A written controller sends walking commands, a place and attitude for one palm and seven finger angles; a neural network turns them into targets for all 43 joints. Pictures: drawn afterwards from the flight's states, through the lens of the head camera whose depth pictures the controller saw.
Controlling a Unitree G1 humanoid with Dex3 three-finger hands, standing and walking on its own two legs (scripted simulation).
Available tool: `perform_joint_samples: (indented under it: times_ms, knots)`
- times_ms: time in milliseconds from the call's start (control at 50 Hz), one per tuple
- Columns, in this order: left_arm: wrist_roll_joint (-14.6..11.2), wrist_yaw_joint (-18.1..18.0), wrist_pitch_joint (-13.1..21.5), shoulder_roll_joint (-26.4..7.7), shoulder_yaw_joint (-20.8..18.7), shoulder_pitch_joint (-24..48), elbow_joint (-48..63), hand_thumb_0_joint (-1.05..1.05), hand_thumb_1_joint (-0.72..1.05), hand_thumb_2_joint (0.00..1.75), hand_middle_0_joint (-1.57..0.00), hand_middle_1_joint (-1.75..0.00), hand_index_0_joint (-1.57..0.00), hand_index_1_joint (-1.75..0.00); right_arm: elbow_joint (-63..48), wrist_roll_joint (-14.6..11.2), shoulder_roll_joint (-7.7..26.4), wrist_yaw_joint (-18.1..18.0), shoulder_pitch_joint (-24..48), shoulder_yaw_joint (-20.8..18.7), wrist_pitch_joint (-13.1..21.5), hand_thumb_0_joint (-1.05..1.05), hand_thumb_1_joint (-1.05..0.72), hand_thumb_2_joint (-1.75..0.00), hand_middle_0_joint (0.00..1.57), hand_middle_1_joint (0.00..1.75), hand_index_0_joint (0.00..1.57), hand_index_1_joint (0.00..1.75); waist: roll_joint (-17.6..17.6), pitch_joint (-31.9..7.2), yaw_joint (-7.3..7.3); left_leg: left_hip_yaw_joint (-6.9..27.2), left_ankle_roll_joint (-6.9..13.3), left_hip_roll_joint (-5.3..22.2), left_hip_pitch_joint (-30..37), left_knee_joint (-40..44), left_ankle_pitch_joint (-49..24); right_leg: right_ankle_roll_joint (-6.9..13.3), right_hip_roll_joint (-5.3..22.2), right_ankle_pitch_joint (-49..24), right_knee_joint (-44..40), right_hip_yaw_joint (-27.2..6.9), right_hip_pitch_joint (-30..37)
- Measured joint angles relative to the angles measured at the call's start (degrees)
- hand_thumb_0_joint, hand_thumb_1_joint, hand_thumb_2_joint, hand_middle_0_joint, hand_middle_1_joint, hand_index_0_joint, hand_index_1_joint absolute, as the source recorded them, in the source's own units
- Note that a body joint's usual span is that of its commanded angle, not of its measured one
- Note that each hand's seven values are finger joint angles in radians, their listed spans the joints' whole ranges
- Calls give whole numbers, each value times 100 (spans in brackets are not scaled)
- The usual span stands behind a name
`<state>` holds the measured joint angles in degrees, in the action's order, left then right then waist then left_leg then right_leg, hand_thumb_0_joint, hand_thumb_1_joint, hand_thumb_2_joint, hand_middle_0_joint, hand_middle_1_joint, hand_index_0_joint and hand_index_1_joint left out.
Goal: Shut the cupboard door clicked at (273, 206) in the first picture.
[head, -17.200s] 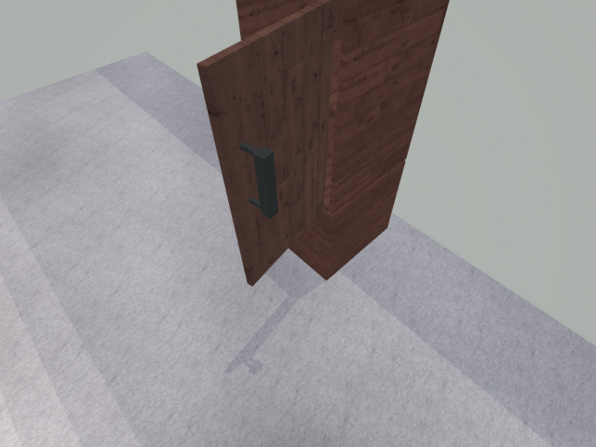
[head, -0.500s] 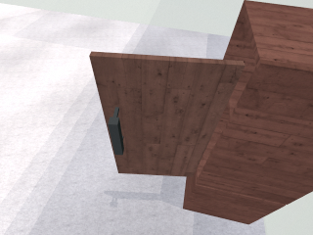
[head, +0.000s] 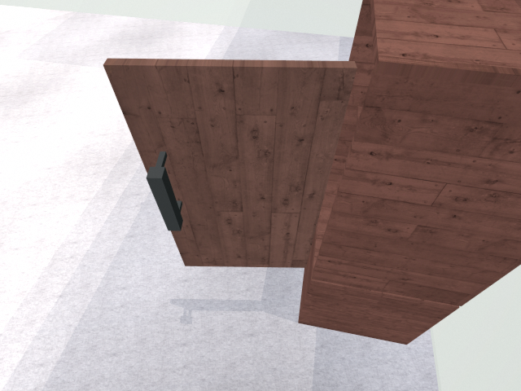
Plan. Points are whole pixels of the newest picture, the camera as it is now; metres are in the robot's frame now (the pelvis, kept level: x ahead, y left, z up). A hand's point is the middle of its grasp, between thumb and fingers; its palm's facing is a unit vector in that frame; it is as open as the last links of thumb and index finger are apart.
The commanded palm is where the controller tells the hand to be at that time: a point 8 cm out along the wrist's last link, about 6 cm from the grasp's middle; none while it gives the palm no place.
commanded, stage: come to a stop and stand still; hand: left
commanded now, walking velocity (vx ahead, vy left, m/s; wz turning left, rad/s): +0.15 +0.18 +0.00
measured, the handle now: (169, 192) +0.43 +0.20 +0.02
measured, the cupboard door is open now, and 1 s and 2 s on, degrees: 100 100 100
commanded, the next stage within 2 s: look again from close up in 1.80 s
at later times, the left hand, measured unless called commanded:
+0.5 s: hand out of the picture +0.01 +0.23 -0.17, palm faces +0.02 -0.98 -0.22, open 7.4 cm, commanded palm none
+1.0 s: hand out of the picture +0.07 +0.22 -0.16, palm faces -0.01 -0.97 -0.25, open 7.4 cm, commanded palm none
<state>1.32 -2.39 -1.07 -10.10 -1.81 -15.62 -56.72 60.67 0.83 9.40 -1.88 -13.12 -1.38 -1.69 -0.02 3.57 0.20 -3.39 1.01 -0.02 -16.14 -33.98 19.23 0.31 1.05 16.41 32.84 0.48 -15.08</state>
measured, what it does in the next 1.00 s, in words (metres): steps on the spot: left foot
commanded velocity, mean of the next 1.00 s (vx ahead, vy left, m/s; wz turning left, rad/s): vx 0.01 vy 0.03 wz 0.00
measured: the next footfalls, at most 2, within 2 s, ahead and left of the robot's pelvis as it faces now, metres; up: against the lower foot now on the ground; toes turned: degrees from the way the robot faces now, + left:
left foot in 0.24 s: +0.03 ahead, +0.10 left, +0.00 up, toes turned +2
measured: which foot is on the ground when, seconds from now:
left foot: down 0.00-0.00, up 0.02-0.22, down 0.24-1.00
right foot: down 0.00-1.00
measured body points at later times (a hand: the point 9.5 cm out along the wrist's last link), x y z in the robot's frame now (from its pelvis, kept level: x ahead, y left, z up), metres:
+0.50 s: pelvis +0.01 +0.04 +0.00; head +0.03 +0.04 +0.45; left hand +0.01 +0.28 -0.15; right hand +0.05 -0.19 -0.15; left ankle -0.01 +0.10 -0.73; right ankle +0.00 -0.11 -0.73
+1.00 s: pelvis +0.04 +0.04 +0.01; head +0.07 +0.02 +0.45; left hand +0.08 +0.27 -0.14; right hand +0.05 -0.19 -0.16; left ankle -0.01 +0.10 -0.73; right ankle +0.00 -0.12 -0.73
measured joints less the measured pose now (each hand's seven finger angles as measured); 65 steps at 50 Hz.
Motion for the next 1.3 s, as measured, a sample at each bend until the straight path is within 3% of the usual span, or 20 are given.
perform_joint_samples:
  times_ms: [140,240,320,380,460,680,980,1300]
  knots:
    - [-3,24,133,155,148,-233,-82,1,92,90,-20,-30,-20,-30,64,7,127,155,-127,39,9,0,-91,-90,19,30,20,30,1,-313,124,239,-81,6,39,-295,255,97,-166,-176,-618,62,247]
    - [-25,42,175,127,129,-309,-130,1,92,90,-21,-30,-21,-30,33,-29,138,129,-156,69,81,0,-91,-90,19,30,20,30,-87,-272,181,186,-126,-12,403,574,-159,23,-145,-159,-615,99,262]
    - [-41,19,85,29,114,-263,-279,1,91,90,-21,-30,-21,-30,91,-37,3,85,-100,131,153,0,-91,-90,19,30,20,30,-296,-176,215,76,135,-161,569,705,-315,-99,-4,-91,-540,-1,336]
    - [-20,-44,169,37,206,-257,-359,0,91,90,-20,-30,-20,-30,-144,-34,24,105,-107,169,117,0,-91,-90,19,30,20,30,-139,-181,132,103,208,-135,328,319,-99,-149,-22,-80,-504,35,265]
    - [0,15,114,20,246,-223,-402,0,91,90,-20,-30,-21,-30,-458,9,110,82,-250,163,207,1,-93,-90,20,30,20,30,39,-208,19,80,380,-290,217,122,48,-25,121,171,-162,16,102]
    - [-78,-25,77,-96,194,81,-414,0,91,90,-20,-30,-20,-30,-275,7,206,-10,-321,265,269,1,-94,-90,20,30,20,30,223,-109,46,-102,534,-583,724,647,-57,-77,388,281,-184,-200,338]
    - [-81,-18,83,63,220,328,-457,0,91,90,-20,-30,-20,-30,74,-4,111,-12,-214,274,287,0,-91,-90,20,30,20,30,146,41,-27,-94,394,-506,945,914,-80,-325,321,295,-325,-208,485]
    - [-72,-16,148,124,237,219,-613,0,91,90,-20,-30,-20,-30,244,-25,80,-31,-36,234,273,0,-91,-90,20,30,20,30,98,36,2,45,113,-240,1035,1059,-134,-84,63,247,-526,-51,621]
